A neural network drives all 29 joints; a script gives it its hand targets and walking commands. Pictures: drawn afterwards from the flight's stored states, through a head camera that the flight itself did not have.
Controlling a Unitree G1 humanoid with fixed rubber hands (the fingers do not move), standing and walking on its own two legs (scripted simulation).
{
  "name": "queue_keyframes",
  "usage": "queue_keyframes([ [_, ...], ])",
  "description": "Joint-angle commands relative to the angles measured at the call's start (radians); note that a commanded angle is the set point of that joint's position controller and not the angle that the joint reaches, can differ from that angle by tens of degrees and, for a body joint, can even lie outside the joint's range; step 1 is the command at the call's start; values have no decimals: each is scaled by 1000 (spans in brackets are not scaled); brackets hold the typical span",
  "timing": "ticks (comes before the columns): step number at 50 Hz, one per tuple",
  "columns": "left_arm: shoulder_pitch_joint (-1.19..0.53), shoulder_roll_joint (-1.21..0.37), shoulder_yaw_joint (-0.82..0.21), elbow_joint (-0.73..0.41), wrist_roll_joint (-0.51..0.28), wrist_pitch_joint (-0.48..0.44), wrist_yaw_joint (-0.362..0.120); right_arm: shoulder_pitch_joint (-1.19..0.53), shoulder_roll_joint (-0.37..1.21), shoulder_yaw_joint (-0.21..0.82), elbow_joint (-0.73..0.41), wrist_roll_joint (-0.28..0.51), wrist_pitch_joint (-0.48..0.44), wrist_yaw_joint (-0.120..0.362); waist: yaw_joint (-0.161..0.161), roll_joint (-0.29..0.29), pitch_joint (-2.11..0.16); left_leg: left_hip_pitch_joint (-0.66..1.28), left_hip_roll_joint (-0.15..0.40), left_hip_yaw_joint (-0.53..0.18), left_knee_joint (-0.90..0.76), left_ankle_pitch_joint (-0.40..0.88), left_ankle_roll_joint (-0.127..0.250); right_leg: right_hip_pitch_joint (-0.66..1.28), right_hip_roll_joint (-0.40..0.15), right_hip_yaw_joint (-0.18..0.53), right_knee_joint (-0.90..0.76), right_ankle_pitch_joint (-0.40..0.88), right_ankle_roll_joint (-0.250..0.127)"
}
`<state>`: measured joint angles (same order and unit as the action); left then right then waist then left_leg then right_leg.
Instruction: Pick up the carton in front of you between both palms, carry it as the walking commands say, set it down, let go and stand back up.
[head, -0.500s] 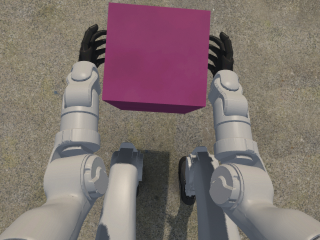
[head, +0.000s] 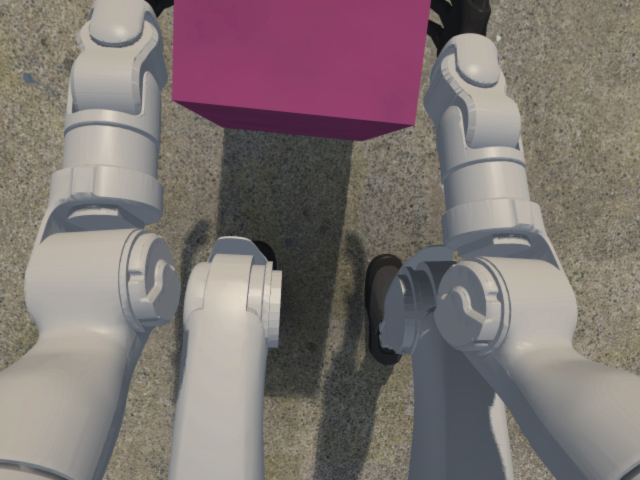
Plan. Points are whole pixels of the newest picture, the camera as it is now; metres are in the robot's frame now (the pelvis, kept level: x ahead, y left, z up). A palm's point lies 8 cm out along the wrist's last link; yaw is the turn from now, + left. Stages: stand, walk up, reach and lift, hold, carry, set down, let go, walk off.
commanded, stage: set down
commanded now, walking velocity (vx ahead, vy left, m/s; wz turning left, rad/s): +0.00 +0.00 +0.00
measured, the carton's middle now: (301, 35) +0.54 +0.08 -0.24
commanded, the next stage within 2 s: none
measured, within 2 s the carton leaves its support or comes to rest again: rests again in 1.26 s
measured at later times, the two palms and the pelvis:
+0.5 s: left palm (156, 14) +0.53 +0.23 -0.21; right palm (443, 41) +0.54 -0.08 -0.20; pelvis +0.00 +0.00 -0.04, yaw -1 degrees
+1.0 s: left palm (155, 14) +0.53 +0.23 -0.21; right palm (448, 40) +0.54 -0.08 -0.21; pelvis -0.01 -0.01 -0.05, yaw -1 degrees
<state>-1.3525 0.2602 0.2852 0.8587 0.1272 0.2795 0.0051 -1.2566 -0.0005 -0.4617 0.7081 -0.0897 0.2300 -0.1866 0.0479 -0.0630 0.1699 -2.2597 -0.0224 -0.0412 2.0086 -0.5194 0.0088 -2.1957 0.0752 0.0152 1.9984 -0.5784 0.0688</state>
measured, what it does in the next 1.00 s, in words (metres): stands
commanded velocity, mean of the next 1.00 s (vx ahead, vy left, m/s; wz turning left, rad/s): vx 0.00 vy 0.00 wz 0.00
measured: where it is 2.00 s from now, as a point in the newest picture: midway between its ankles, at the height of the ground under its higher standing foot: (320, 322)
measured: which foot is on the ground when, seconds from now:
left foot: down 0.00-1.00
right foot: down 0.00-1.00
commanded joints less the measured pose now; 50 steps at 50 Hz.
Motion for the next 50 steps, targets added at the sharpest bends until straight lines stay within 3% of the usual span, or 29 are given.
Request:
queue_keyframes([
  [1,-552,-847,-397,-61,-146,-48,-242,-699,770,494,-14,115,-25,224,44,100,-1225,805,-69,75,-124,380,-33,464,111,-122,-73,258,-20],
  [7,-643,-833,-471,-128,-237,-61,-229,-801,758,574,-78,198,-42,213,50,120,-1391,948,-58,70,-49,513,-34,510,112,-134,-1,336,-26],
  [9,-659,-848,-487,-159,-255,-63,-226,-763,786,576,-56,205,-41,214,57,127,-1405,937,-60,74,-41,529,-36,528,116,-131,13,359,-31],
  [11,-632,-859,-476,-117,-249,-62,-233,-727,803,548,-1,188,-36,223,50,124,-1314,916,-59,62,-31,538,-32,456,119,-134,23,346,-31],
  [17,-558,-876,-407,-1,-199,-66,-258,-723,789,496,47,158,-41,255,49,88,-1085,749,-65,62,-22,435,-20,352,113,-129,27,274,-33],
  [25,-641,-796,-364,16,-195,-93,-263,-731,760,456,113,158,-53,250,66,44,-991,609,-54,72,-11,324,-8,393,112,-110,40,247,-35],
  [32,-598,-739,-299,94,-156,-82,-284,-716,714,404,177,129,-45,256,78,0,-846,523,-47,65,-8,234,8,353,112,-106,34,168,-35],
  [50,-472,-568,-153,233,-26,-42,-305,-572,537,229,306,4,-15,273,53,13,-525,403,-38,33,-18,81,28,264,105,-91,22,42,-51],
])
